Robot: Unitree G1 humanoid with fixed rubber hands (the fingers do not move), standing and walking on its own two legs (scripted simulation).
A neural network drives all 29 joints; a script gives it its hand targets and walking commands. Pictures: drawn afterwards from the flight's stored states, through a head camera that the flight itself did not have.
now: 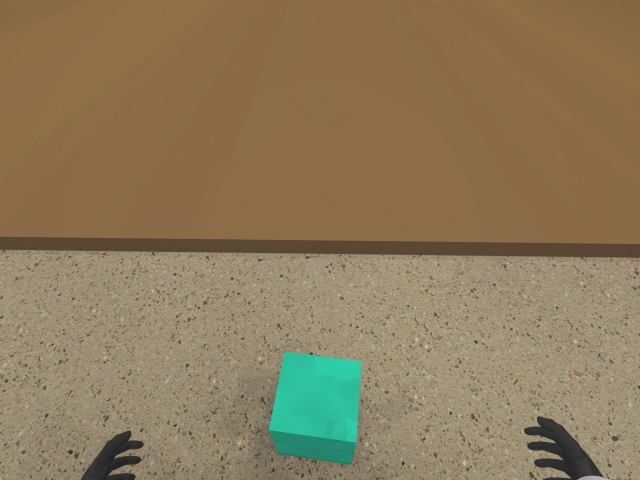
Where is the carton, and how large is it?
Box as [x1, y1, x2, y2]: [269, 352, 360, 464]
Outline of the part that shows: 284,352 269,427 269,431 278,453 350,464 356,438 360,361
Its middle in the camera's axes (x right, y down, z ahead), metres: +0.00 +0.48 +1.08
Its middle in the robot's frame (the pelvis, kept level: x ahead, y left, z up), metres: +0.39 +0.02 -0.65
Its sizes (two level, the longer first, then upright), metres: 0.210 0.200 0.250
